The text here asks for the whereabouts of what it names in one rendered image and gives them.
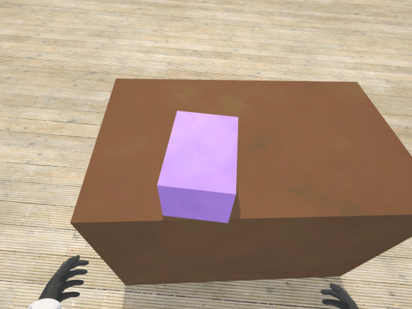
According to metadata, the carton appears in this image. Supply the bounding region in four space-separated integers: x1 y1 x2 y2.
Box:
157 111 238 223

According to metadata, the pedestal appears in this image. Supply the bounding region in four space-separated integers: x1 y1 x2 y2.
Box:
70 79 412 285

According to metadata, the left robot hand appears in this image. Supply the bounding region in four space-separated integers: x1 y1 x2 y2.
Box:
38 255 89 302

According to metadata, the right robot hand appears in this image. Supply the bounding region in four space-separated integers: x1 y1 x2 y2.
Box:
321 283 359 309

